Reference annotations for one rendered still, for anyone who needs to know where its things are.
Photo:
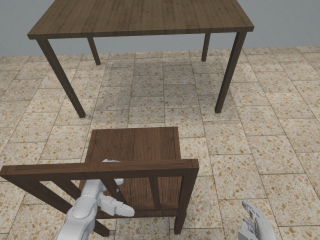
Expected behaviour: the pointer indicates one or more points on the left robot hand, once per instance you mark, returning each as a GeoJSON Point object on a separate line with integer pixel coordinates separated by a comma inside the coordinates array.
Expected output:
{"type": "Point", "coordinates": [93, 187]}

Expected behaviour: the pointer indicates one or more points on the chair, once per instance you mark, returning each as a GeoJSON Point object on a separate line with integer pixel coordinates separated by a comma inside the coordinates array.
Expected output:
{"type": "Point", "coordinates": [156, 181]}

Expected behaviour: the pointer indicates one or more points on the left robot forearm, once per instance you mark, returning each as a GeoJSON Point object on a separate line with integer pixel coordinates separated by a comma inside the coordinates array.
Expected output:
{"type": "Point", "coordinates": [80, 220]}

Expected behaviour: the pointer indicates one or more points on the right robot hand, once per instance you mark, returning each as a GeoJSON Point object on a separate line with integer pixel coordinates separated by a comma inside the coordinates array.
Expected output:
{"type": "Point", "coordinates": [260, 229]}

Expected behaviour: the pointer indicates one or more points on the table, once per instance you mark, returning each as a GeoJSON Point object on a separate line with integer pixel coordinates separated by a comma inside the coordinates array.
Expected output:
{"type": "Point", "coordinates": [66, 19]}

